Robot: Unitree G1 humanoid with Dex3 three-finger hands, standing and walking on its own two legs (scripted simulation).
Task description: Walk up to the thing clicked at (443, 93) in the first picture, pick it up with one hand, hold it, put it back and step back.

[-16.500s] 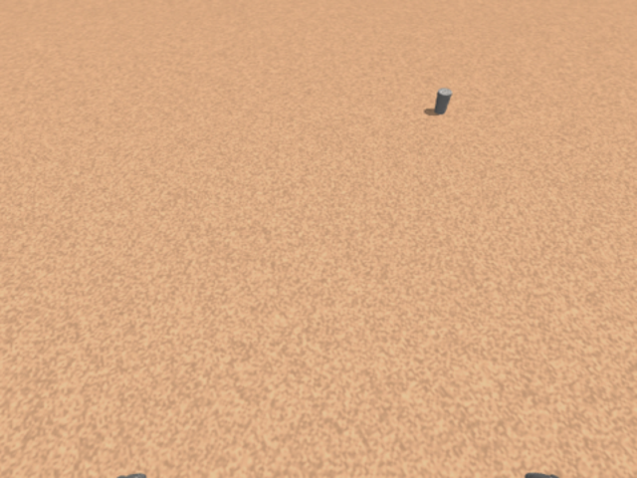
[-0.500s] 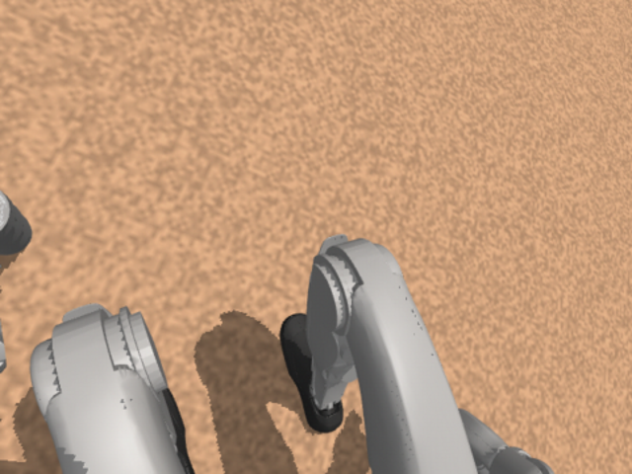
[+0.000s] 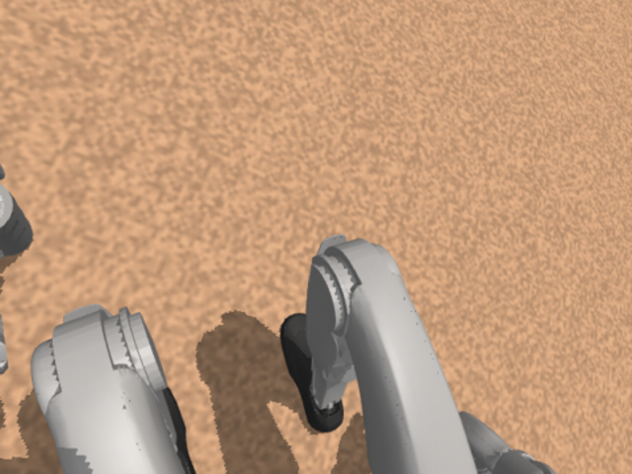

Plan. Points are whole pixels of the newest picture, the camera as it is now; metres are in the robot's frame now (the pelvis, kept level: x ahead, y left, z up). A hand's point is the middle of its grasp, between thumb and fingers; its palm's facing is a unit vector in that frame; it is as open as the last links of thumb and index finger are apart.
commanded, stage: settle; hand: left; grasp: from above
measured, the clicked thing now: out of the picture +0.45 +0.30 -0.24
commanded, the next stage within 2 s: lift in 0.86 s
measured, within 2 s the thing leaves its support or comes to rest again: leaves its support in 0.34 s
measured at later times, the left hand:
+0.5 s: hand out of the picture +0.44 +0.31 -0.15, palm faces -0.36 -0.07 -0.93, open 10.2 cm
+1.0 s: hand out of the picture +0.43 +0.31 -0.08, palm faces -0.41 -0.06 -0.91, open 10.0 cm
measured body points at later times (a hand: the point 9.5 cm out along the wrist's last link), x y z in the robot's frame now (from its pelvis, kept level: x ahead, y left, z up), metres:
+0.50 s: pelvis +0.01 +0.00 +0.02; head +0.23 +0.08 +0.40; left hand +0.46 +0.31 -0.09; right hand +0.07 -0.26 -0.08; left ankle +0.07 +0.13 -0.27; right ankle +0.12 -0.12 -0.27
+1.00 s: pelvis +0.00 +0.00 +0.06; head +0.21 +0.07 +0.45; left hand +0.45 +0.31 -0.02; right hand +0.08 -0.28 -0.05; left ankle +0.07 +0.13 -0.27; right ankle +0.12 -0.12 -0.27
